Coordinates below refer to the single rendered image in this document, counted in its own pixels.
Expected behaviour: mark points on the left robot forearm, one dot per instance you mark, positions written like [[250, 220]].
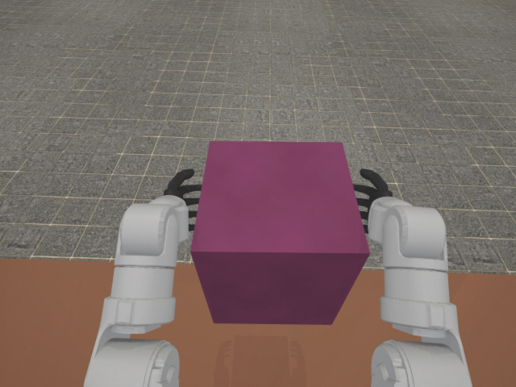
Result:
[[141, 297]]

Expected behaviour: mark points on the robot left upper arm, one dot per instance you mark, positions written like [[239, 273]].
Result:
[[135, 363]]

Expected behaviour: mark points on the robot right hand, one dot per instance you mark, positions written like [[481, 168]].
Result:
[[381, 191]]

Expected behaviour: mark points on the robot left hand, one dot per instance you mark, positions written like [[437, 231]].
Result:
[[175, 189]]

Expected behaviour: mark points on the robot right upper arm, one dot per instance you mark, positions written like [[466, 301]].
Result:
[[398, 363]]

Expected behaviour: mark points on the right robot forearm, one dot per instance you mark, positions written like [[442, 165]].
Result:
[[414, 254]]

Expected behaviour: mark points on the carton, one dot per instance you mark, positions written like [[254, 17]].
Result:
[[278, 237]]

